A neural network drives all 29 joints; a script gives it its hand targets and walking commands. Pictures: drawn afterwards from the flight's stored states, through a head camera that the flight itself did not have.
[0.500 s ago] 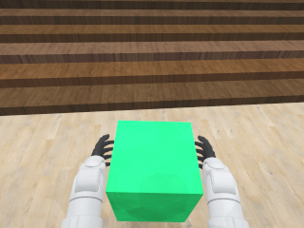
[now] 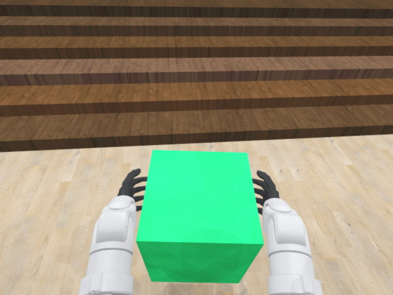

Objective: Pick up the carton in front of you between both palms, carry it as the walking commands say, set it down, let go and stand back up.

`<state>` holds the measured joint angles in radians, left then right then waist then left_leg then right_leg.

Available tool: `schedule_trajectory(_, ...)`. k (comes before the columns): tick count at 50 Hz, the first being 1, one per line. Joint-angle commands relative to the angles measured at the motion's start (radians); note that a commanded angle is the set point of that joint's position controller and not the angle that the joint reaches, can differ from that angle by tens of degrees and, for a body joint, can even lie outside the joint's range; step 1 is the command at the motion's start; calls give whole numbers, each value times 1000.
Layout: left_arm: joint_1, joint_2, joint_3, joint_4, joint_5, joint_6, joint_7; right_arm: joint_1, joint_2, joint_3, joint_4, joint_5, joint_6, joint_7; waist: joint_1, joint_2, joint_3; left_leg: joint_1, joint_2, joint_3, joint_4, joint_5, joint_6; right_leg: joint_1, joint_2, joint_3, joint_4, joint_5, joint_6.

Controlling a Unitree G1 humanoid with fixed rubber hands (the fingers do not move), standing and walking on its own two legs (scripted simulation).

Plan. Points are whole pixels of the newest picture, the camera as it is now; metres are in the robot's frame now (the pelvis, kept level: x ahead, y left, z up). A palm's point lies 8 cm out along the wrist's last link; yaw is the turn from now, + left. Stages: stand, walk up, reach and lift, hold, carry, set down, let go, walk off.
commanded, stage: hold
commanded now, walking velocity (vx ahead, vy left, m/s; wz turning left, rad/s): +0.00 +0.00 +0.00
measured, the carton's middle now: (197, 219) +0.30 +0.00 -0.02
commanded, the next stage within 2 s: carry in 0.04 s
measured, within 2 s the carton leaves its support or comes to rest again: neither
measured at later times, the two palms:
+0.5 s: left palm (134, 152) +0.40 +0.15 +0.09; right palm (262, 152) +0.41 -0.15 +0.09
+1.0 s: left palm (170, 97) +0.68 +0.09 +0.07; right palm (261, 99) +0.69 -0.21 +0.06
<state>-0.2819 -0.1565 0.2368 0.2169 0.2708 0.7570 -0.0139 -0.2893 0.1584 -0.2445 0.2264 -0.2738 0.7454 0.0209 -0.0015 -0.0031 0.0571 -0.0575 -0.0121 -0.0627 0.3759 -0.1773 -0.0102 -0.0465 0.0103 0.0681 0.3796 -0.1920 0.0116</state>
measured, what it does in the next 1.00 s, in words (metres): walks ahead: left foot, then right foot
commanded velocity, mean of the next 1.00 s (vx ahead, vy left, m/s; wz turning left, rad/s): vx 0.50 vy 0.00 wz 0.00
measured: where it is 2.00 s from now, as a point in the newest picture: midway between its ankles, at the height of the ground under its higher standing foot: (201, 176)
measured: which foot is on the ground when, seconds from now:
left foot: down 0.00-0.22, up 0.24-0.46, down 0.48-0.84, up 0.86-1.00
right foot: down 0.00-0.48, up 0.50-0.82, down 0.84-1.00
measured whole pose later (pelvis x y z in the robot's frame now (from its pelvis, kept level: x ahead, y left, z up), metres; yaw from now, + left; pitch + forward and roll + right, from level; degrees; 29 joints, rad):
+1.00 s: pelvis +0.41 -0.06 -0.01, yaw +1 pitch +5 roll +0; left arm -0.17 -0.14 0.12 -0.29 0.10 1.21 0.09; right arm -0.18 0.14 -0.14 -0.31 -0.10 1.23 -0.10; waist 0.01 0.02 -0.08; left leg -0.49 0.10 0.08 1.14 -0.35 0.01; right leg -0.35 -0.04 -0.27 0.46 -0.21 -0.08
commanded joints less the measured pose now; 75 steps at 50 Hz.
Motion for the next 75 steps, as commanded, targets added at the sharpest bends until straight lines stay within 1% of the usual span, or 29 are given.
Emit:
schedule_trajectory(1, -512, -888, -544, -30, -233, -33, -218, -495, 878, 540, -17, 227, -25, 218, -1, 5, -221, 51, -76, 3, -66, 26, 5, -5, 79, -9, -75, 28, -10)
schedule_trajectory(2, -545, -881, -556, -23, -241, -24, -216, -530, 875, 551, -32, 245, -16, 216, -1, 24, -300, -49, 108, 5, 4, -107, 16, -106, -95, -7, 6, -95, -11)
schedule_trajectory(5, -573, -886, -595, -76, -281, -12, -210, -540, 883, 589, -70, 278, -1, 203, -9, 77, -258, -141, 135, -91, -90, -597, 45, -279, -35, -38, 68, -476, -8)
schedule_trajectory(8, -592, -886, -661, -138, -340, 26, -201, -510, 871, 633, -119, 305, 37, 179, -7, 168, -308, -151, 227, -193, -139, -450, 109, -270, 1, -151, 217, -197, 8)
schedule_trajectory(10, -580, -887, -708, -174, -394, 68, -197, -496, 846, 672, -187, 327, 86, 160, 3, 118, -357, -261, 179, -94, -50, -448, 101, -96, -11, -151, 48, -208, -9)
schedule_trajectory(12, -547, -852, -718, -201, -408, 123, -181, -533, 837, 730, -259, 381, 150, 153, 20, -205, -324, -498, 44, 124, 324, -382, 11, 8, -241, 245, -171, -511, -99)
schedule_trajectory(13, -521, -835, -723, -212, -416, 156, -169, -554, 825, 755, -278, 410, 181, 152, 30, -262, -256, -659, 33, 157, 428, -337, -1, 52, -354, 424, -240, -524, -162)
schedule_trajectory(14, -526, -813, -730, -247, -423, 187, -158, -583, 833, 779, -288, 446, 211, 153, 33, -204, -242, -694, 76, 120, 453, -313, 7, 47, -382, 445, -242, -426, -207)
schedule_trajectory(16, -546, -801, -754, -330, -459, 243, -141, -577, 859, 810, -321, 511, 263, 153, 29, -115, -296, -655, 85, 129, 391, -266, 6, 66, -349, 291, -205, -244, -196)
schedule_trajectory(23, -394, -838, -825, -514, -544, 391, -134, -380, 866, 823, -462, 558, 398, 128, 13, -84, -415, -48, 8, 286, -31, 7, 0, -168, -173, -88, 49, -20, -97)
schedule_trajectory(24, -382, -831, -825, -531, -548, 407, -137, -338, 860, 815, -476, 550, 415, 127, -6, -15, -464, 179, 109, 171, -38, -60, 32, -341, -152, -134, 204, -51, -65)
schedule_trajectory(25, -391, -834, -830, -557, -563, 429, -144, -302, 828, 802, -485, 522, 425, 121, -25, 234, -485, 334, 350, -204, -115, -257, 131, -602, -77, -221, 469, -201, -6)
schedule_trajectory(26, -425, -840, -839, -575, -583, 445, -154, -297, 830, 793, -484, 500, 432, 116, -33, 296, -432, 357, 472, -425, -146, -235, 241, -787, -32, -178, 590, -339, -12)
schedule_trajectory(27, -434, -856, -846, -578, -595, 451, -163, -311, 836, 804, -536, 499, 438, 111, -32, 197, -397, 312, 487, -422, -142, -172, 267, -835, -92, -113, 686, -345, -29)
schedule_trajectory(29, -454, -861, -841, -599, -611, 456, -169, -382, 893, 825, -592, 534, 450, 113, -27, 50, -384, 208, 438, -270, -177, -168, 215, -808, -141, -99, 685, -268, -34)
schedule_trajectory(33, -427, -861, -839, -613, -602, 467, -150, -404, 872, 846, -626, 584, 469, 122, -20, 113, -345, 73, 317, 6, -229, -88, 148, -639, -123, -176, 411, -72, 6)
schedule_trajectory(41, -325, -822, -796, -571, -539, 486, -128, -350, 818, 843, -592, 586, 500, 144, -3, 118, -330, -72, 217, 261, 57, 202, 62, -171, -12, -364, 81, 61, -23)
schedule_trajectory(42, -315, -820, -790, -560, -537, 486, -129, -345, 808, 841, -589, 583, 503, 145, 9, 74, -387, -174, 187, 292, 233, 211, 33, 27, -38, -322, 92, 3, -33)
schedule_trajectory(44, -304, -810, -773, -535, -516, 478, -132, -397, 814, 853, -619, 594, 514, 147, 37, -307, -467, -642, 22, 232, 759, -308, -37, 331, -458, 419, -151, -271, -226)
schedule_trajectory(45, -310, -841, -780, -543, -526, 474, -133, -398, 829, 852, -602, 595, 511, 150, 30, -248, -449, -718, 72, 118, 880, -316, -1, 298, -475, 430, -161, -145, -250)
schedule_trajectory(48, -402, -930, -828, -611, -563, 445, -140, -425, 889, 864, -622, 598, 476, 153, 16, -39, -449, -683, 166, 62, 832, -162, 35, 155, -396, 183, -142, 62, -181)
schedule_trajectory(52, -405, -924, -865, -641, -601, 424, -153, -362, 911, 873, -619, 561, 437, 130, 16, -94, -433, -608, 141, 131, 599, -73, 17, 99, -328, -28, -192, 93, -148)
schedule_trajectory(64, -308, -808, -830, -626, -560, 463, -157, -279, 827, 836, -612, 540, 474, 130, 5, -119, -324, -229, -3, 372, 67, 98, 52, 86, -210, -317, 102, 558, -68)
schedule_trajectory(65, -311, -798, -828, -628, -558, 467, -155, -271, 820, 830, -602, 542, 477, 134, -12, -84, -385, -5, 25, 325, 87, 34, 59, -47, -183, -322, 264, 473, -43)
schedule_trajectory(66, -341, -787, -832, -645, -561, 472, -155, -277, 805, 824, -607, 539, 479, 136, -34, 69, -451, 177, 246, -6, 6, -138, 112, -246, -133, -309, 523, 213, -4)
schedule_trajectory(67, -379, -799, -846, -680, -573, 479, -152, -305, 810, 820, -591, 543, 471, 140, -30, 325, -497, 385, 457, -426, -109, -168, 256, -580, 1, -245, 794, -232, 26)
schedule_trajectory(68, -409, -805, -848, -686, -576, 478, -150, -316, 836, 828, -613, 562, 468, 141, -27, 280, -475, 355, 462, -436, -144, -40, 270, -669, -36, -125, 925, -289, -5)
schedule_trajectory(71, -442, -859, -849, -717, -590, 461, -143, -406, 888, 858, -700, 598, 460, 135, -20, 30, -457, 184, 387, -159, -116, 173, 193, -635, -142, -64, 839, -147, -47)
schedule_trajectory(75, -394, -835, -839, -713, -563, 461, -119, -409, 836, 865, -742, 615, 473, 130, -16, 92, -446, 129, 334, 27, -171, 145, 165, -576, -123, -133, 583, -84, -27)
